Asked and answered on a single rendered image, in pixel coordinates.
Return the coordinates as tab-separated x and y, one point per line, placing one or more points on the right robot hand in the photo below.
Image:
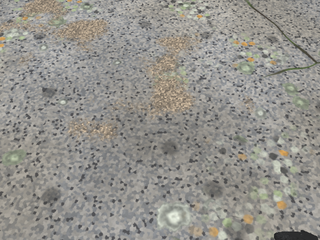
294	235

